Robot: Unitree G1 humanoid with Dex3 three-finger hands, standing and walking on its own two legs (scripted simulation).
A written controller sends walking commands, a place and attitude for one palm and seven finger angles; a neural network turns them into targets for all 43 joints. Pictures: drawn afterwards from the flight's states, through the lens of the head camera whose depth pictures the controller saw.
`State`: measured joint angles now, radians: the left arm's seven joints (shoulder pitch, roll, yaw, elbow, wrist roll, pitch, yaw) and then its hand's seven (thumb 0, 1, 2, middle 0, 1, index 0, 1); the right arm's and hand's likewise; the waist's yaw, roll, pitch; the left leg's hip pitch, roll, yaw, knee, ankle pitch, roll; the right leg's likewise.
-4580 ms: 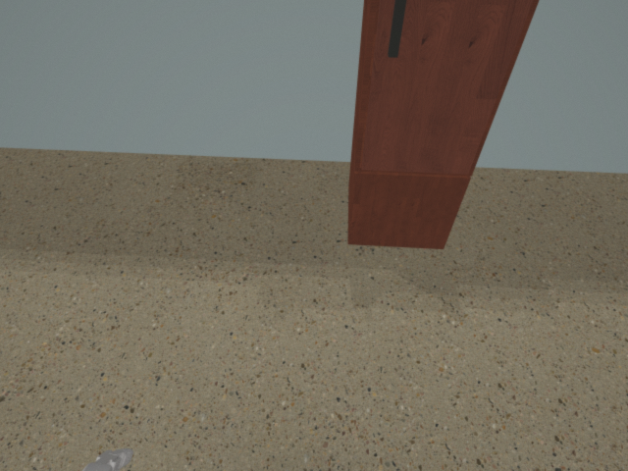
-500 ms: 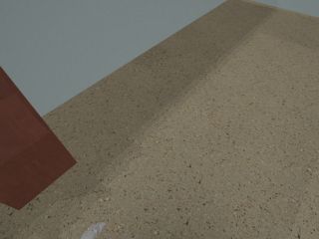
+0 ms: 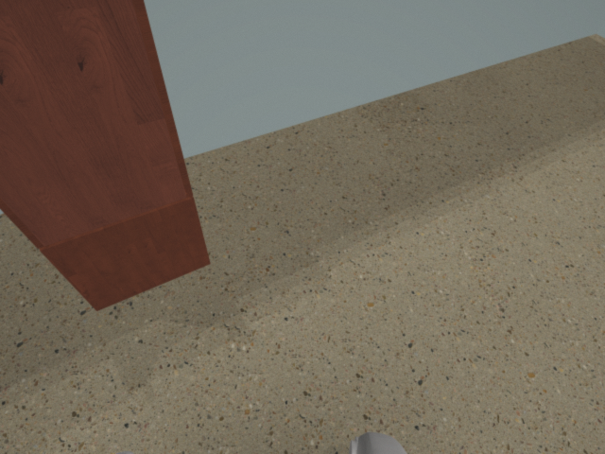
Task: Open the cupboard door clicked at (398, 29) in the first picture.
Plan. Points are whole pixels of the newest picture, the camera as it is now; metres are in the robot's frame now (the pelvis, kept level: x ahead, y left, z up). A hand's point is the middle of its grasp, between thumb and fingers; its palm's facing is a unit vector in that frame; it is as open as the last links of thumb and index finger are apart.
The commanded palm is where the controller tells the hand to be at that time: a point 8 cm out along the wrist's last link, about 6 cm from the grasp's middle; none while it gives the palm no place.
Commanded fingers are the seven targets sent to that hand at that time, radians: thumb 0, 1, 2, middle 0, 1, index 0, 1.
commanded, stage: turn to face it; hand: left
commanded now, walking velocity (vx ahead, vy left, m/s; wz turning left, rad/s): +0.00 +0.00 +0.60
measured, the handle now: out of the picture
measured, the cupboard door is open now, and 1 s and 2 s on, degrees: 0 0 0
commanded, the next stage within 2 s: take the last steps up to it in 0.70 s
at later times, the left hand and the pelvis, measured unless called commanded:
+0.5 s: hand out of the picture +0.02 +0.14 -0.14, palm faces +0.33 -0.90 -0.29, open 7.4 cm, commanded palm none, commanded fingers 0.00 0.90 0.90 -0.20 -0.30 -0.20 -0.30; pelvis -0.01 -0.07 +0.00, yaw +20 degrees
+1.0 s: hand out of the picture -0.11 +0.18 -0.17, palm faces +0.51 -0.83 -0.22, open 7.4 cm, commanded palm none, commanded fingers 0.00 0.90 0.90 -0.20 -0.30 -0.20 -0.30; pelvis -0.03 -0.02 +0.01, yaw +28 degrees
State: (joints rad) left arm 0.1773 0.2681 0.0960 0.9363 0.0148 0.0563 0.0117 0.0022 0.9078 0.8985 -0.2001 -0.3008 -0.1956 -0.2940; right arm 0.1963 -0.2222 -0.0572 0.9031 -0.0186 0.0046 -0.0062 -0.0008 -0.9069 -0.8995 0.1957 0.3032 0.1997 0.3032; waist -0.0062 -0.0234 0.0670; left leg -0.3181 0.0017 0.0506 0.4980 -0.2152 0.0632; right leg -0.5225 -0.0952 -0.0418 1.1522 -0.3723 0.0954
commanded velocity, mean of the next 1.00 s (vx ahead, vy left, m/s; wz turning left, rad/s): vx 0.07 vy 0.01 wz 0.37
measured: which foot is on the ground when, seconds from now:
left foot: down 0.00-0.28, up 0.30-0.72, down 0.74-1.00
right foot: up 0.00-0.26, down 0.28-0.74, up 0.76-1.00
